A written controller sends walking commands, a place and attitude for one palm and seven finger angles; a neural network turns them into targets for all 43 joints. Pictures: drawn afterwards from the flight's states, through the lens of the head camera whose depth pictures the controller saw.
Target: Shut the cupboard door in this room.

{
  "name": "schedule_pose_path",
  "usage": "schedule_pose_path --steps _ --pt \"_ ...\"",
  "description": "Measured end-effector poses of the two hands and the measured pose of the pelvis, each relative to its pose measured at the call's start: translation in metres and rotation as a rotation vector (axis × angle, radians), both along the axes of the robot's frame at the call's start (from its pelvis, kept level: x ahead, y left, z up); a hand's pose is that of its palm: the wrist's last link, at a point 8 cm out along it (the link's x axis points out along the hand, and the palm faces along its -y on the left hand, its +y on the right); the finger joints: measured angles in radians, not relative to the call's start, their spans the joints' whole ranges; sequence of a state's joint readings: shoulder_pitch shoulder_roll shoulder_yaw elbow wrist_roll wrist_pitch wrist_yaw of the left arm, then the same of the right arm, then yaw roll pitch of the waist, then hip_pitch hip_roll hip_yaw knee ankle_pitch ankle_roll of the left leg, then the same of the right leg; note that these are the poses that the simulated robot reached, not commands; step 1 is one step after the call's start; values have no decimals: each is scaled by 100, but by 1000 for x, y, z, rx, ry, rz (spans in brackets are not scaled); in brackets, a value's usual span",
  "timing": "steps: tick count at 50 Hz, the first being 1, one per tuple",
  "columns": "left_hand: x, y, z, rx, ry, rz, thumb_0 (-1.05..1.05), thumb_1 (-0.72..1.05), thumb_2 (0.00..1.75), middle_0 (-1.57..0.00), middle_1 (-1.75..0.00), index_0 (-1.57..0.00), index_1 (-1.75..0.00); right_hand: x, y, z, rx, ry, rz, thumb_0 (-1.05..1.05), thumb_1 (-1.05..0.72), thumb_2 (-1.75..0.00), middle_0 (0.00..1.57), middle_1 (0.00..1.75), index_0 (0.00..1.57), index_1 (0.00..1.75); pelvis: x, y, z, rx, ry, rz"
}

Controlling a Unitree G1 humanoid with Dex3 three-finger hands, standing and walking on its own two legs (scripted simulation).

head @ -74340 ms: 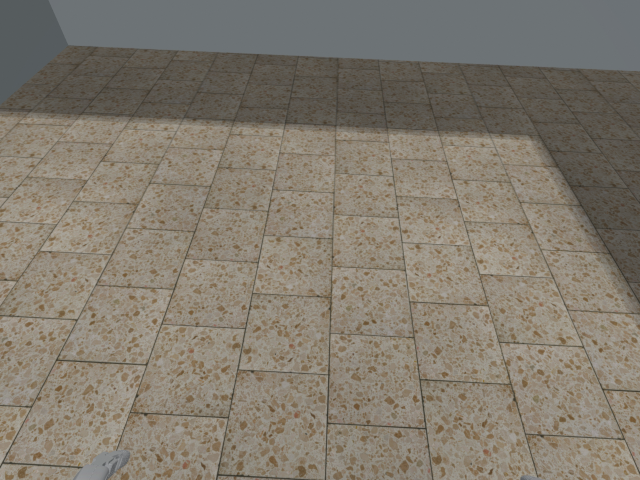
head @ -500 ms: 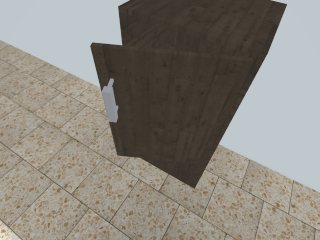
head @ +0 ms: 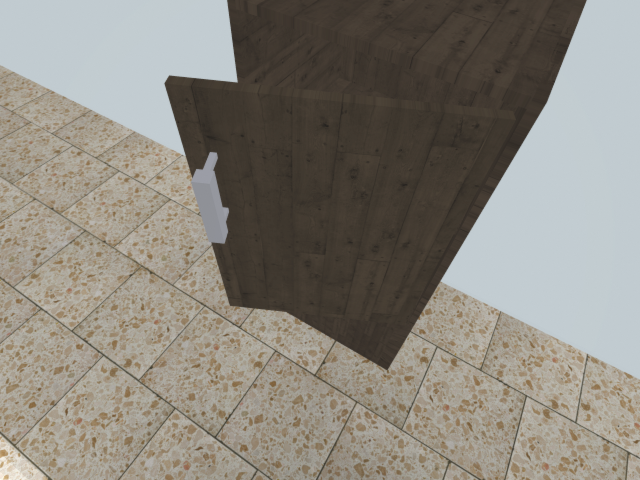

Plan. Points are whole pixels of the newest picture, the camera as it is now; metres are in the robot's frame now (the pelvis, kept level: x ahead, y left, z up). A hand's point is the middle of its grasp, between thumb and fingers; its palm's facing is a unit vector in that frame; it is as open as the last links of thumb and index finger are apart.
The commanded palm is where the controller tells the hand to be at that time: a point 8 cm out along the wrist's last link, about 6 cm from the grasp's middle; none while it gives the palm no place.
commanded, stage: come to a stop and stand still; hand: left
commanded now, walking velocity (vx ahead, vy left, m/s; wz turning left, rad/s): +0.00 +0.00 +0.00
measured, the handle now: (215, 198) +0.48 +0.19 +0.03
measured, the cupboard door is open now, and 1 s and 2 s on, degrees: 25 25 25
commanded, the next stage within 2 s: look again from close up in 0.76 s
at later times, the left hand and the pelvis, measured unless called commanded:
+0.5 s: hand out of the picture -0.02 +0.17 -0.17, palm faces +0.00 -0.98 -0.19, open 7.4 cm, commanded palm none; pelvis -0.04 +0.00 +0.01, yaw -2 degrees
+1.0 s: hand out of the picture -0.05 +0.17 -0.17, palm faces +0.00 -0.98 -0.20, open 7.3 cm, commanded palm none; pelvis -0.06 +0.00 +0.01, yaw +0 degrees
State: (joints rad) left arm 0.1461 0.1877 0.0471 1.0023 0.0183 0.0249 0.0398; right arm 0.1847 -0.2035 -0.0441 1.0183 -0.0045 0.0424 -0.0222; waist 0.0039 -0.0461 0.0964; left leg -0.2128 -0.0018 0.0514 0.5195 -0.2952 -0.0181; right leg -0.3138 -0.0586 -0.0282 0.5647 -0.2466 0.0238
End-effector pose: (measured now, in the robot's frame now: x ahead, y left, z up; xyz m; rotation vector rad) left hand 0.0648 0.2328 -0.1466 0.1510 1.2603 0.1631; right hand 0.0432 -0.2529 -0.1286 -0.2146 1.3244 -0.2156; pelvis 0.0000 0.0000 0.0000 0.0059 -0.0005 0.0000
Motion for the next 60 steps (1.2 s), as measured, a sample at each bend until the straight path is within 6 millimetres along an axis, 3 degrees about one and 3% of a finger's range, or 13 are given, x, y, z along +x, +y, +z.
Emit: schedule_pose_path --steps 9,17,28,35,42,47,53,60 --pt "-29 17 3 -8 52 19 0 91 90 -20 -30 -20 -30 -9 35 7 28 -33 36 0 -90 -90 20 30 20 30 -13 11 8 -6 -11 -18" --pt "-69 9 14 17 110 -13 0 91 90 -20 -30 -20 -30 -25 36 -5 86 -59 -17 0 -92 -90 20 30 20 30 -28 9 9 2 -8 -33" --pt "-101 -17 9 -30 118 -14 0 92 90 -20 -30 -20 -30 -87 22 1 72 37 -43 0 -91 -90 20 30 20 30 -44 -3 13 0 -41 -32" --pt "-121 -29 6 -61 158 -10 0 92 90 -20 -30 -20 -30 -128 23 2 72 127 -72 0 -91 -90 20 30 20 30 -51 -6 14 -3 -37 -30" --pt "-132 -35 6 -73 190 -3 0 91 90 -20 -30 -20 -30 -148 34 1 91 172 -94 0 -91 -90 20 30 20 30 -52 -6 14 -4 -31 -31" --pt "-125 -26 7 -44 147 -27 0 91 90 -20 -30 -20 -30 -137 36 -5 103 121 -64 0 -90 -90 20 30 20 30 -56 -3 9 -11 -27 -5" --pt "-106 -3 11 22 44 -17 0 91 90 -20 -30 -20 -30 -98 33 -14 100 -12 -35 0 -91 -90 20 30 20 30 -55 2 3 -14 -36 -1" --pt "-87 13 15 46 -41 -32 0 91 90 -20 -30 -20 -30 -63 27 -6 71 -128 -1 0 -92 -90 20 30 20 30 -59 8 2 -9 -47 -14"
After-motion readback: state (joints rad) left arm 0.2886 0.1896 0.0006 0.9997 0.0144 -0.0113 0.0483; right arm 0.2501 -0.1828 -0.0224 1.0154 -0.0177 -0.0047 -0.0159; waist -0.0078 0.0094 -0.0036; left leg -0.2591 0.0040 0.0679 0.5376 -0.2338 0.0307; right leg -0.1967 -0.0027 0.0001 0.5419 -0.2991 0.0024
